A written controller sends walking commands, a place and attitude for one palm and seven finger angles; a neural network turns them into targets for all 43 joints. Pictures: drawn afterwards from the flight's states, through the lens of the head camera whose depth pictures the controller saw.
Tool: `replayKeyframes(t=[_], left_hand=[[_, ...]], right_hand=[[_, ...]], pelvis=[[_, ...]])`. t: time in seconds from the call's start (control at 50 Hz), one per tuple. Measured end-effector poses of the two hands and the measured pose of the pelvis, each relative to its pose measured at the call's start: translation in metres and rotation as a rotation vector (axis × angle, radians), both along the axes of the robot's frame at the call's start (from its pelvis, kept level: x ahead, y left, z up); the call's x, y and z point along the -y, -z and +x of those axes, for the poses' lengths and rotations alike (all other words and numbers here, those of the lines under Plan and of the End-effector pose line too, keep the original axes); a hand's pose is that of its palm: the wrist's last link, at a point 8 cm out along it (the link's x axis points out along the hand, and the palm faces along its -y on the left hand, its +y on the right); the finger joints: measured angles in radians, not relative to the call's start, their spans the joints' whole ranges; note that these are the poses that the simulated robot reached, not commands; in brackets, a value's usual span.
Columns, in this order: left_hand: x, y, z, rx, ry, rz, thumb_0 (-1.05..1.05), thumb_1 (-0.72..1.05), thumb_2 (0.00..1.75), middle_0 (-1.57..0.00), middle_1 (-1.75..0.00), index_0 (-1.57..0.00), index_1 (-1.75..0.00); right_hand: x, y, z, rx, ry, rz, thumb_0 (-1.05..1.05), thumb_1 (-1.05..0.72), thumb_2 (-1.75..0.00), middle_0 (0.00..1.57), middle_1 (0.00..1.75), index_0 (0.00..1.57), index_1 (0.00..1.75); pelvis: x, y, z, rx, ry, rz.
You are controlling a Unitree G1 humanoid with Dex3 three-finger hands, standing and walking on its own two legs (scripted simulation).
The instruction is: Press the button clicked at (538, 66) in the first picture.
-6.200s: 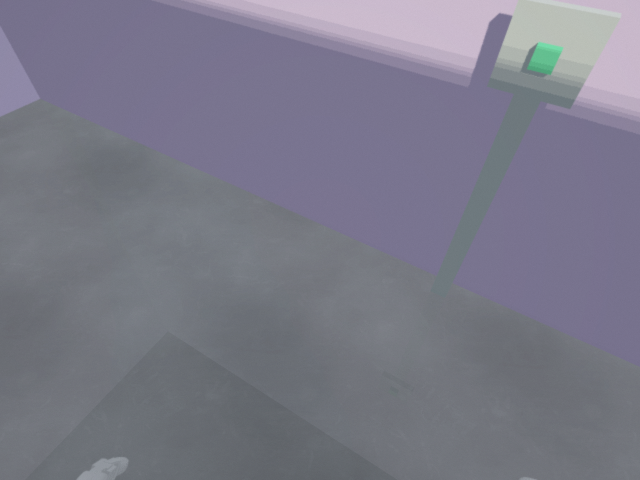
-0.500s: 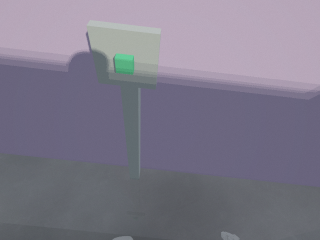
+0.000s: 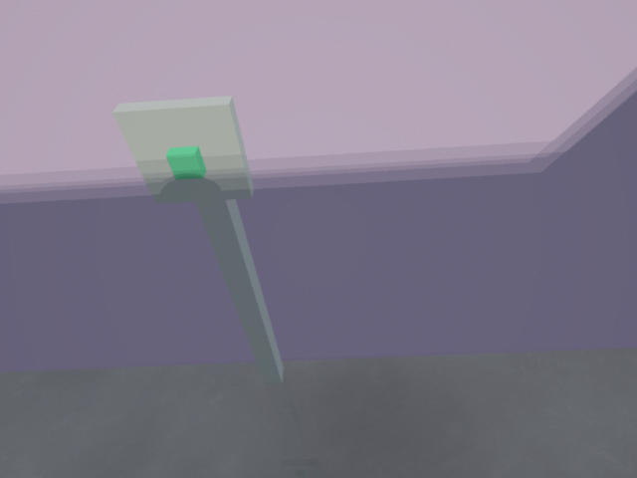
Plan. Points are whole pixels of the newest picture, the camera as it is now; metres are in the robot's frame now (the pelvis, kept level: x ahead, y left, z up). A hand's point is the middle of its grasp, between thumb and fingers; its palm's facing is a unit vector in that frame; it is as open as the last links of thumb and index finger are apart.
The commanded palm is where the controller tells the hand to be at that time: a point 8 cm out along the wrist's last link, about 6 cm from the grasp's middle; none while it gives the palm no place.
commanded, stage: come to a stop and stand still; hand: left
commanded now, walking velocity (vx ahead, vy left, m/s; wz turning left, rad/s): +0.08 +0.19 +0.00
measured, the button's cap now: (187, 161) +0.56 +0.25 +0.14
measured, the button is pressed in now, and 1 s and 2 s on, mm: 0 0 0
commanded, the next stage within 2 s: look again from close up in 0.76 s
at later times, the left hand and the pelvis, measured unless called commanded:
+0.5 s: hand out of the picture -0.02 +0.23 -0.19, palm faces +0.09 -0.98 -0.19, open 7.4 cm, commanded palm none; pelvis +0.00 +0.06 -0.01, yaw +1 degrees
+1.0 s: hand out of the picture -0.01 +0.24 -0.18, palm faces +0.02 -0.98 -0.21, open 7.4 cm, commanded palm none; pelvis -0.01 +0.07 -0.01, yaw +2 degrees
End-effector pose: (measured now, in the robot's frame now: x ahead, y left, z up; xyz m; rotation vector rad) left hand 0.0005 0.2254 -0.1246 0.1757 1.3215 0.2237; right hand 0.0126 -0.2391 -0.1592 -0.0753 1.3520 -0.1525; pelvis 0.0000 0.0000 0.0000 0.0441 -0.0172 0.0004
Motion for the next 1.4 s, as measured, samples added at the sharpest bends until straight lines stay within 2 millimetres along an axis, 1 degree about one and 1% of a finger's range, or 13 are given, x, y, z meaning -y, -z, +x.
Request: replayKeyframes(t=[0.1,0.16,0.22,0.34,0.44,0.54,0.62,0.72,0.86,0.96,1.04,1.14,1.4], left_hand=[[0.009,0.001,-0.016,-0.035,-0.036,-0.025,0.01,0.91,0.9,-0.2,-0.3,-0.2,-0.3],[0.005,0.004,-0.027,-0.047,-0.072,-0.034,0.01,0.91,0.9,-0.21,-0.3,-0.2,-0.3],[-0.005,0.011,-0.04,-0.074,-0.099,-0.048,0.0,0.91,0.9,-0.21,-0.3,-0.2,-0.3],[-0.033,0.036,-0.059,-0.154,-0.114,-0.087,0.0,0.91,0.9,-0.2,-0.3,-0.2,-0.3],[-0.048,0.037,-0.046,-0.153,-0.072,-0.087,0.0,0.91,0.9,-0.2,-0.29,-0.2,-0.3],[-0.053,0.031,-0.023,-0.089,-0.043,-0.073,0.0,0.91,0.9,-0.2,-0.29,-0.19,-0.3],[-0.056,0.026,-0.01,-0.064,-0.015,-0.069,0.0,0.91,0.9,-0.2,-0.29,-0.2,-0.3],[-0.061,0.026,-0.002,-0.061,0.002,-0.065,0.01,0.92,0.9,-0.2,-0.29,-0.2,-0.3],[-0.06,0.026,-0.003,-0.076,0.006,-0.071,0.0,0.92,0.9,-0.2,-0.29,-0.2,-0.3],[-0.061,0.028,-0.01,-0.078,0.027,-0.055,0.0,0.91,0.9,-0.2,-0.29,-0.2,-0.3],[-0.064,0.025,-0.014,-0.08,0.015,-0.043,0.0,0.91,0.9,-0.2,-0.29,-0.2,-0.3],[-0.062,0.021,-0.015,-0.071,0.002,-0.027,0.0,0.91,0.9,-0.2,-0.29,-0.2,-0.3],[-0.034,0.024,-0.014,-0.082,-0.003,-0.06,0.0,0.91,0.9,-0.2,-0.29,-0.2,-0.3]], right_hand=[[-0.002,-0.005,-0.041,-0.13,-0.018,0.0,0.0,-0.91,-0.9,0.19,0.3,0.2,0.3],[-0.007,-0.008,-0.05,-0.187,-0.045,-0.015,0.0,-0.91,-0.9,0.19,0.3,0.2,0.3],[-0.016,-0.01,-0.04,-0.182,-0.069,-0.038,0.0,-0.91,-0.9,0.19,0.3,0.2,0.3],[-0.049,-0.011,0.001,-0.032,-0.085,-0.083,0.0,-0.91,-0.9,0.19,0.3,0.2,0.3],[-0.066,-0.016,0.026,0.054,-0.077,-0.095,0.01,-0.94,-0.9,0.2,0.3,0.2,0.3],[-0.073,-0.01,0.034,0.071,-0.072,-0.078,0.0,-0.95,-0.9,0.2,0.3,0.2,0.3],[-0.076,-0.01,0.029,0.063,-0.058,-0.069,0.0,-0.96,-0.9,0.2,0.3,0.2,0.3],[-0.079,-0.012,0.007,0.012,-0.049,-0.064,0.0,-0.95,-0.9,0.2,0.3,0.2,0.3],[-0.089,-0.011,-0.029,-0.091,-0.032,-0.038,0.0,-0.92,-0.9,0.2,0.3,0.2,0.3],[-0.094,-0.005,-0.04,-0.093,-0.054,-0.01,0.0,-0.91,-0.9,0.2,0.3,0.2,0.3],[-0.098,0.002,-0.037,-0.076,-0.071,0.01,0.0,-0.91,-0.9,0.2,0.3,0.2,0.3],[-0.099,0.007,-0.023,-0.037,-0.081,0.026,0.0,-0.91,-0.9,0.2,0.3,0.2,0.3],[-0.068,-0.001,-0.008,-0.033,-0.086,-0.012,0.01,-0.91,-0.9,0.2,0.3,0.2,0.3]], pelvis=[[0.0,-0.003,-0.003,-0.022,-0.029,-0.009],[-0.006,-0.002,-0.004,-0.029,-0.045,-0.017],[-0.017,0.0,-0.004,-0.03,-0.053,-0.024],[-0.043,0.011,-0.006,-0.015,-0.041,-0.041],[-0.053,0.008,-0.002,-0.004,-0.023,-0.029],[-0.061,0.008,0.0,0.009,-0.021,-0.036],[-0.065,0.005,0.001,0.009,-0.015,-0.042],[-0.066,0.003,0.001,0.009,-0.011,-0.042],[-0.065,0.002,0.001,0.008,-0.014,-0.043],[-0.067,0.007,-0.006,-0.005,-0.025,-0.049],[-0.067,0.01,-0.005,-0.005,-0.031,-0.046],[-0.064,0.01,-0.001,0.003,-0.029,-0.039],[-0.044,0.007,0.003,-0.002,-0.026,-0.032]])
